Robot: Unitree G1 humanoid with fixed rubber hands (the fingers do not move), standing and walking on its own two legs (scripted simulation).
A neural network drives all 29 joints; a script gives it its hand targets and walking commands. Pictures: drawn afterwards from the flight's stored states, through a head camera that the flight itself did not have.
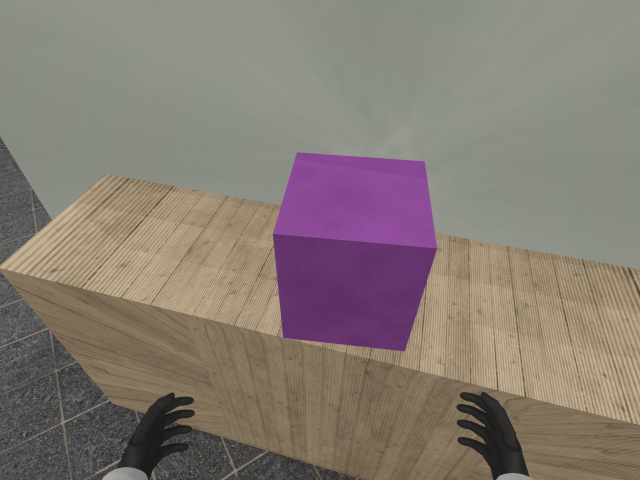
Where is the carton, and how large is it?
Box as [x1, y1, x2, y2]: [273, 152, 436, 350]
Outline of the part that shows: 297,152 273,232 283,337 404,350 436,250 424,161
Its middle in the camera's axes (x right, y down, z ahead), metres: +0.06 +0.03 +0.65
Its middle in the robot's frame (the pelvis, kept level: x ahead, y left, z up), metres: +0.49 +0.01 +0.00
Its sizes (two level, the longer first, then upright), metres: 0.210 0.200 0.250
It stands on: a pedestal, 0.66 m high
